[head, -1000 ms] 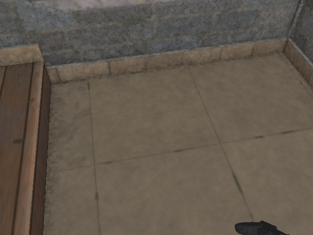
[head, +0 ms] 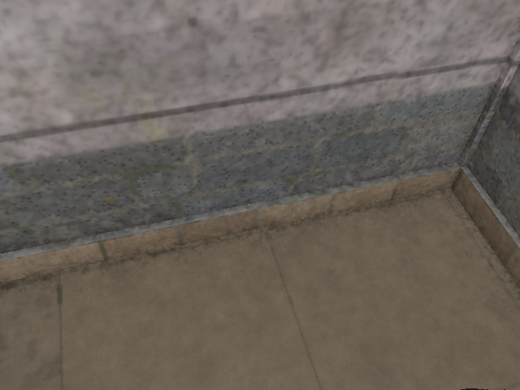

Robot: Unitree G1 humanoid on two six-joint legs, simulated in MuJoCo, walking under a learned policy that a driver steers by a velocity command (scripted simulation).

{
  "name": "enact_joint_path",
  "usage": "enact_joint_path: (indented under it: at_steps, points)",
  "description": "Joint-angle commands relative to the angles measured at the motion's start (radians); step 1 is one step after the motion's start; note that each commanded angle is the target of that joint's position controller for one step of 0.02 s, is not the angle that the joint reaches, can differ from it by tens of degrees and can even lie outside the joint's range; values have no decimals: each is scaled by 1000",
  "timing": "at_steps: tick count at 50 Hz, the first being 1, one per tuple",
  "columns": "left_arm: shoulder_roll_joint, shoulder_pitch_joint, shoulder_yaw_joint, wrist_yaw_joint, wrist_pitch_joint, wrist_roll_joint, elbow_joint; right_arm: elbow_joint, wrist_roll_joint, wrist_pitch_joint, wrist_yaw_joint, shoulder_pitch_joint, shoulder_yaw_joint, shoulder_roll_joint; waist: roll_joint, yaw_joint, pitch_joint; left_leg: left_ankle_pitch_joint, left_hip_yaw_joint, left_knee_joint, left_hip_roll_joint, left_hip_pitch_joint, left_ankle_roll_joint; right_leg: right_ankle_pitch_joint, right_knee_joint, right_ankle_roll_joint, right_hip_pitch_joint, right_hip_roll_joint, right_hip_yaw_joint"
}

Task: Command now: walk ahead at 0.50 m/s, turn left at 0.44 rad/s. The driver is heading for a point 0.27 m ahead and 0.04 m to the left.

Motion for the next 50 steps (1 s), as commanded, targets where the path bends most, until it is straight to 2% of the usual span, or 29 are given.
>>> enact_joint_path:
  at_steps: [1, 2, 3, 4, 5, 6, 9, 10, 13, 14, 15, 17, 19, 20, 21, 23, 24, 25, 26, 27, 28, 31, 32, 33, 35, 38, 41, 42, 50]
  points:
    - [94, 11, 3, -25, -62, -34, -133, 10, 0, -9, -2, 308, -50, -160, 176, -116, -295, -315, -816, -405, 322, 810, 285, 0, 692, -32, -725, 66, 207]
    - [112, -82, 4, -21, -69, -44, -163, 0, -3, -9, -12, 229, -44, -144, 68, -101, -191, -252, -680, -401, 294, 678, 224, 125, 612, -34, -736, 17, 181]
    - [104, -141, 1, -12, -70, -8, -186, -9, -10, -9, -16, 175, -43, -156, -24, -71, -132, -120, -586, -408, 261, 538, 204, 187, 554, -20, -700, -19, 170]
    - [115, -136, 10, 3, -63, 11, -198, -16, -15, -4, -26, 121, -41, -146, -18, -32, -108, 63, -499, -409, 242, 439, 183, 223, 491, -7, -629, -53, 165]
    - [119, -127, 12, 5, -55, 15, -210, -25, -25, 2, -38, 101, -33, -138, 20, -3, -100, 225, -450, -415, 223, 371, 186, 218, 485, 2, -580, -62, 163]
    - [123, -101, 17, 7, -45, 22, -204, -28, -35, -1, -32, 98, -24, -109, 37, 13, -109, 395, -384, -395, 200, 349, 181, 202, 454, 4, -560, -65, 154]
    - [83, -102, 9, 11, -6, 29, -209, -9, -37, -4, -48, 152, -18, -122, 4, 18, -128, 648, -265, -364, 182, 310, 172, 242, 334, 43, -562, -49, 124]
    - [68, -165, 0, 13, 3, 35, -230, -10, -31, -2, -53, 154, -14, -123, 4, 7, -135, 683, -254, -359, 183, 325, 163, 290, 258, 48, -579, -43, 117]
    - [64, -272, -9, 13, 12, 23, -259, 19, -10, 5, -71, 194, -18, -141, 62, -33, -143, 548, -223, -368, 165, 345, 118, 455, 41, 43, -554, -34, 121]
    - [75, -296, -9, 12, 13, 21, -265, 15, -20, 10, -77, 183, -16, -138, 73, -40, -138, 497, -224, -369, 165, 359, 114, 481, -13, 46, -548, -33, 128]
    - [72, -305, -11, 13, 16, 17, -262, 19, -20, 14, -79, 182, -23, -158, 75, -49, -138, 489, -226, -366, 176, 368, 107, 497, -55, 48, -530, -27, 127]
    - [64, -358, -20, 9, 21, 10, -277, 24, -12, 29, -89, 196, -16, -141, 62, -75, -122, 447, -261, -347, 196, 433, 101, 472, -118, 57, -550, -15, 127]
    - [68, -361, -22, 8, 7, 8, -272, 46, -2, 28, -91, 207, -15, -133, 66, -77, -104, 456, -266, -322, 199, 481, 82, 479, -191, 55, -524, -3, 131]
    - [64, -358, -28, 4, -6, 2, -267, 47, -3, 31, -84, 194, -13, -134, 72, -78, -96, 450, -267, -308, 200, 494, 80, 464, -245, 42, -506, 0, 133]
    - [48, -364, -33, -1, -18, 10, -267, 46, -8, 25, -77, 182, -6, -108, 79, -68, -99, 470, -278, -277, 204, 498, 74, 453, -285, 23, -462, 4, 134]
    - [96, -291, -14, 1, -39, 19, -230, 29, -19, 17, -68, 130, -9, -120, 61, -19, -111, 496, -262, -193, 155, 471, 36, 570, -451, -21, -299, 35, 102]
    - [136, -266, -4, 12, -37, 37, -226, 18, -40, 13, -63, 132, -4, -109, 71, -11, -138, 507, -266, -170, 120, 429, 4, 705, -474, -48, -156, -7, 141]
    - [179, -215, -1, 19, -29, 48, -229, -11, -78, 3, -52, 140, 10, -67, 23, -19, -223, 274, -240, -94, 84, 308, -34, 1041, -372, -108, 62, -145, 254]
    - [152, -211, -8, 21, -14, 64, -195, 23, -69, -7, -54, 218, 21, -44, -141, -53, -257, -9, -202, -21, 39, 154, -98, 1271, -315, -251, 202, -222, 329]
    - [78, -211, -19, 18, 8, 49, -194, 32, -66, -4, -58, 213, 23, -75, -178, -26, -268, -235, -171, 3, 46, 134, -136, 1183, -353, -314, 174, -268, 402]
    - [55, -231, -28, 13, 24, 37, -194, 30, -56, 7, -60, 178, 20, -103, -163, -19, -236, -324, -155, 8, 59, 133, -158, 1035, -384, -304, 124, -269, 424]
    - [112, -324, -18, -7, 57, 28, -213, 70, -64, 51, -75, 160, 30, -85, -80, -58, -162, -174, -131, -193, 69, 323, -150, 556, -425, -150, -135, -149, 316]
    - [118, -323, -17, -10, 62, 28, -218, 64, -74, 60, -78, 96, 33, -98, -47, -35, -101, -130, -136, -219, 61, 329, -129, 355, -445, -105, -216, -98, 274]
    - [123, -335, -18, -13, 61, 37, -224, 67, -70, 59, -80, 78, 33, -108, -33, -24, -66, -148, -132, -203, 62, 307, -105, 267, -460, -76, -235, -61, 234]
    - [98, -349, -28, -18, 46, 40, -214, 81, -63, 58, -87, 62, 40, -104, -55, -36, -84, -84, -143, -216, 80, 335, -77, 392, -425, -57, -203, -33, 202]
    - [107, -313, -26, -14, 28, 30, -186, 116, -59, 39, -81, 46, 40, -120, 6, -25, -141, 34, -145, -219, 83, 354, -79, 628, -360, -82, -112, -35, 188]
    - [108, -324, -29, -2, 34, 27, -174, 128, -61, 40, -77, 28, 47, -110, 15, -30, -136, 61, -141, -227, 82, 360, -88, 644, -348, -96, -103, -33, 186]
    - [104, -307, -32, -1, 36, 29, -159, 139, -53, 45, -79, 24, 46, -109, 27, -23, -133, 69, -140, -229, 79, 364, -85, 626, -348, -99, -100, -32, 185]
    - [129, -326, -37, 0, 53, 34, -135, 202, -47, 41, -84, 11, 45, -123, -15, -18, -79, 1, -134, -259, 75, 340, -75, 529, -365, -75, -107, -22, 185]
